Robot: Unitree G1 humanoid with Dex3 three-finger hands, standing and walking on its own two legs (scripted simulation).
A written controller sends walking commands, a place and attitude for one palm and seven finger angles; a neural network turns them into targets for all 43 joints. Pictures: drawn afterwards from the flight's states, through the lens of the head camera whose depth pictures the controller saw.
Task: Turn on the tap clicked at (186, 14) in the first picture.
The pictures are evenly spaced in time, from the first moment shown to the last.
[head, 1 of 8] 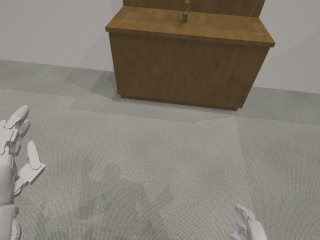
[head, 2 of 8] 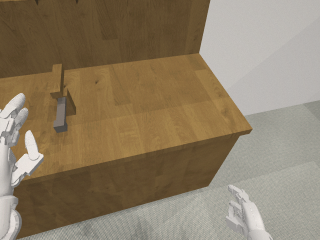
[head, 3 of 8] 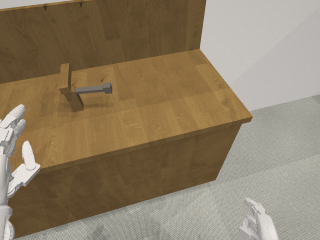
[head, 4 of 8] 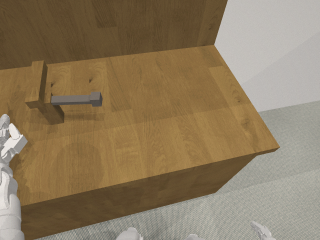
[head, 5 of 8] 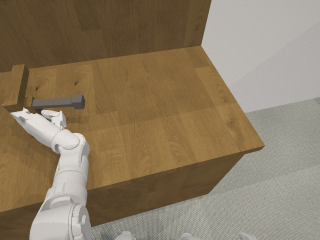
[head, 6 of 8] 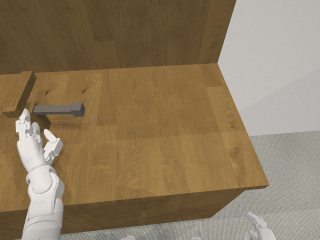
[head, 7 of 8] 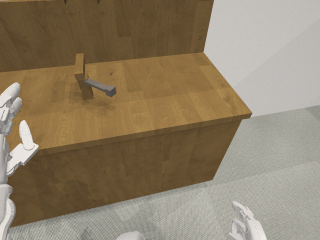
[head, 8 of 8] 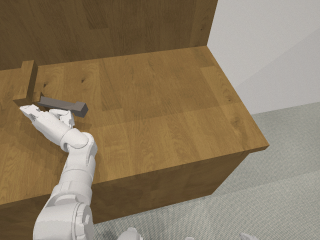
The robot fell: no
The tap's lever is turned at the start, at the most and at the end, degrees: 0 87 63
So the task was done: no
